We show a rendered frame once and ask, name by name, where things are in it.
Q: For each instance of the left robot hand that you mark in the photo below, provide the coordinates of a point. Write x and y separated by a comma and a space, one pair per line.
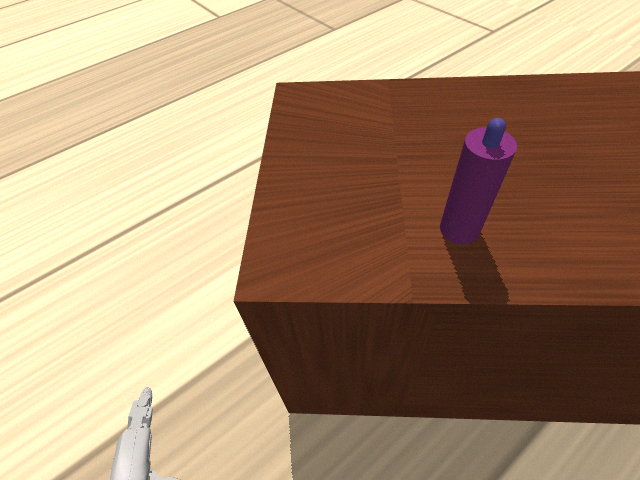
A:
132, 455

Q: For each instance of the bottle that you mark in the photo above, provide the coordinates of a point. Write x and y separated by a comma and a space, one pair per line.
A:
485, 158

